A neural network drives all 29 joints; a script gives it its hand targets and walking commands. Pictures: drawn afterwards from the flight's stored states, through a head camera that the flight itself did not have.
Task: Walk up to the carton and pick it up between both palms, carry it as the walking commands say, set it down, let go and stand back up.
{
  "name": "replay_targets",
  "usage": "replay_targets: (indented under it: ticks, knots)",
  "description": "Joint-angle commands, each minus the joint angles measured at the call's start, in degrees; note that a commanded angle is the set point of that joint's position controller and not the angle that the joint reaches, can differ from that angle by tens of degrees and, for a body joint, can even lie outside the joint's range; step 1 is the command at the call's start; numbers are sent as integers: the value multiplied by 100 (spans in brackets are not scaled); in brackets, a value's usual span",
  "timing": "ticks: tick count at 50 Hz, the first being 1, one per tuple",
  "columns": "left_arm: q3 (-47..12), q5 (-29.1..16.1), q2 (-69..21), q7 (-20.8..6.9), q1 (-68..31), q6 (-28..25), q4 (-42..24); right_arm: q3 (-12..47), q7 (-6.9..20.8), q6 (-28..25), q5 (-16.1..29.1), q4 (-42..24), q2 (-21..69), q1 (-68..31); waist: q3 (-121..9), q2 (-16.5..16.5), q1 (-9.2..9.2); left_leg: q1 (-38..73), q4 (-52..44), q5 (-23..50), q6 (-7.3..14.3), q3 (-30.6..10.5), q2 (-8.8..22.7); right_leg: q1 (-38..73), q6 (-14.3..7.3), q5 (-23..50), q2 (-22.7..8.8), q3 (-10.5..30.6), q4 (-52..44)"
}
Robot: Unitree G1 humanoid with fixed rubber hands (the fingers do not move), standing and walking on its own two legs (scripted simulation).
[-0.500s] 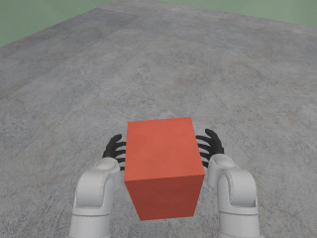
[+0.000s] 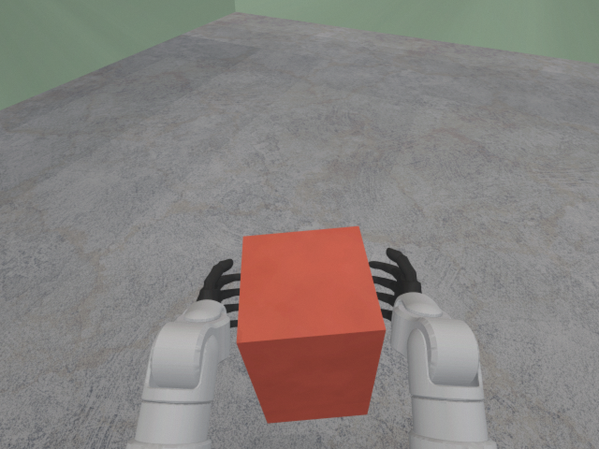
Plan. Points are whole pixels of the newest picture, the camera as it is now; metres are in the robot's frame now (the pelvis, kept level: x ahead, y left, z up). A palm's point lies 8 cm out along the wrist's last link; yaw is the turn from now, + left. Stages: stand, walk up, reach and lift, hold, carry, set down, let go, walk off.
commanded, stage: carry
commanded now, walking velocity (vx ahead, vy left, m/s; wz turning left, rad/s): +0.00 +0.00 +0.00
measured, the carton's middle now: (309, 332) +0.30 +0.00 +0.01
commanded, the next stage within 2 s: none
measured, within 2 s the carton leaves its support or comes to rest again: neither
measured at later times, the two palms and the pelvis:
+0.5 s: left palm (215, 320) +0.29 +0.12 +0.06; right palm (400, 313) +0.30 -0.12 +0.07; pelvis -0.01 +0.00 +0.00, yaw +0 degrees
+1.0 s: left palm (217, 322) +0.28 +0.12 +0.05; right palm (402, 318) +0.29 -0.13 +0.07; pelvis -0.01 +0.00 +0.00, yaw -1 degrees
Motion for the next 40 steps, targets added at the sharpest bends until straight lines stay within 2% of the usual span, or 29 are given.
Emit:
replay_targets:
  ticks: [1,3,4,5,6,7,11,12,13,14,15,17,18,19,20,21,23,26,27,28,30,31,32,33,34,36,37,38,40]
  knots:
    - [-2734,-1439,-5706,-867,-2609,-347,-904,2718,856,-185,1286,-662,5729,-1878,-1644,127,14,669,-414,18,125,-260,425,293,-99,284,-640,563,-670]
    - [-2502,-1311,-5404,-909,-2555,-489,-546,2402,881,-310,1041,-71,5459,-1560,-1740,148,6,625,-442,38,136,-320,445,418,-94,374,-661,630,-571]
    - [-2355,-1235,-5368,-939,-2762,-583,-309,2369,884,-403,991,118,5498,-1831,-1783,-167,4,434,-387,47,134,-340,453,592,-85,415,-657,599,-635]
    - [-2268,-1137,-5255,-946,-2610,-699,-172,2266,920,-509,932,161,5339,-1809,-1783,-106,3,501,-408,149,96,-339,455,592,-54,513,-640,562,-563]
    - [-2613,-1383,-5578,-932,-2909,-725,-869,2641,916,-534,1196,-354,5783,-1876,-1666,-119,-1,451,-433,11,87,-299,447,520,-91,361,-665,550,-630]
    - [-2168,-1025,-5305,-933,-2622,-806,15,2307,948,-621,976,216,5375,-2024,-1595,-119,9,342,-484,-138,112,-359,433,553,-63,251,-635,567,-668]
    - [-2081,-977,-5272,-983,-2862,-1141,149,2140,1002,-935,860,580,5350,-1955,-1493,-1,-10,495,-468,-222,95,-352,374,155,-129,-207,-617,615,-732]
    - [-2632,-1403,-5803,-959,-3036,-1115,-941,2706,986,-937,1353,-725,5844,-2362,-1632,147,18,582,-513,-90,118,-419,475,288,-95,-73,-570,580,-666]
    - [-2219,-1089,-5405,-1006,-2989,-1166,-29,2259,1007,-992,988,281,5499,-2198,-1837,65,15,524,-552,135,145,-494,499,565,-134,140,-562,528,-523]
    - [-2381,-1249,-5475,-965,-2956,-1190,-461,2380,988,-986,1110,16,5566,-1996,-1897,31,16,595,-495,362,153,-475,520,607,-47,372,-538,472,-457]
    - [-2150,-986,-5295,-964,-2661,-1208,66,2285,985,-1039,986,248,5338,-2055,-2095,88,29,688,-330,283,156,-294,425,593,-126,489,-582,522,-469]
    - [-2510,-1260,-5491,-981,-2817,-1207,-643,2543,959,-1038,1128,-306,5578,-2018,-2095,-97,11,781,-322,219,148,-327,417,544,-142,301,-629,580,-552]
    - [-2271,-1022,-5217,-1029,-2758,-1255,0,2168,1011,-1070,787,572,5319,-1651,-2083,145,1,786,-335,140,131,-343,454,565,-167,332,-647,652,-590]
    - [-2436,-1191,-5349,-1010,-2811,-1287,-377,2328,988,-1103,927,99,5433,-1727,-2069,-44,-12,679,-379,104,171,-401,480,636,-126,445,-628,552,-531]
    - [-2258,-1006,-5292,-1027,-2522,-1249,64,2304,1003,-1083,859,327,5360,-1756,-2056,-110,7,701,-320,70,163,-333,440,565,-105,413,-595,588,-568]
    - [-2496,-1223,-5375,-1030,-2731,-1292,-477,2416,990,-1109,969,18,5465,-1703,-2041,5,-6,736,-355,264,169,-352,483,577,-118,637,-619,546,-469]
    - [-2501,-1146,-5402,-1067,-2769,-1340,-273,2359,1043,-1177,898,229,5483,-1735,-2198,259,-2,918,-325,864,144,-386,529,634,-108,864,-551,473,-261]
    - [-2591,-1278,-5434,-1086,-2986,-1392,-606,2531,1040,-1247,1024,-199,5568,-1967,-1990,81,-9,721,-302,587,146,-341,541,628,-71,741,-575,480,-396]
    - [-2421,-1138,-5294,-1098,-2751,-1414,-251,2427,1033,-1252,882,29,5352,-1860,-1886,-148,-5,737,-263,315,135,-303,462,497,-77,692,-612,586,-527]
    - [-2686,-1452,-5558,-1040,-2961,-1312,-927,2731,958,-1148,1195,-485,5726,-1943,-1853,-161,-22,566,-242,409,151,-352,508,701,-124,967,-629,552,-526]
    - [-2183,-1042,-5068,-1090,-2669,-1329,151,2237,997,-1123,747,698,5286,-1504,-1935,-381,-24,632,-207,178,114,-288,390,753,-152,984,-708,660,-665]
    - [-2156,-951,-5098,-1083,-2434,-1392,315,2257,1002,-1183,697,573,5155,-1577,-2096,-321,-7,831,-173,368,127,-306,412,688,-159,988,-684,685,-604]
    - [-2397,-1173,-5348,-1043,-2471,-1355,-254,2485,982,-1192,963,-139,5355,-1781,-2071,-65,-10,948,-133,869,120,-286,483,695,-124,1467,-650,504,-469]
    - [-2316,-980,-5269,-1084,-2318,-1327,177,2384,1045,-1178,858,305,5276,-1739,-2089,221,-5,903,-242,779,108,-251,488,646,-100,1137,-625,500,-351]
    - [-2373,-1101,-5330,-1091,-2785,-1412,-92,2368,1068,-1254,933,184,5368,-1934,-1988,73,-5,776,-276,762,107,-319,501,680,-108,998,-590,520,-344]
    - [-2483,-1168,-5388,-1075,-2974,-1449,-337,2348,1096,-1256,980,236,5492,-1900,-1910,393,17,785,-420,335,167,-341,539,497,-96,321,-544,514,-440]
    - [-2314,-1025,-5179,-1095,-3057,-1491,-32,2090,1107,-1310,778,687,5304,-1773,-1819,370,2,573,-459,111,156,-379,538,555,-125,351,-559,537,-473]
    - [-2388,-1188,-5465,-1074,-2839,-1423,-333,2486,1052,-1276,1094,-49,5556,-2158,-1877,-26,2,617,-306,110,155,-343,511,592,-128,447,-546,559,-595]
    - [-2105,-885,-5061,-1018,-2625,-1424,283,2219,1058,-1222,860,700,5253,-1877,-1647,30,6,602,-395,75,144,-306,463,466,-101,569,-595,570,-601]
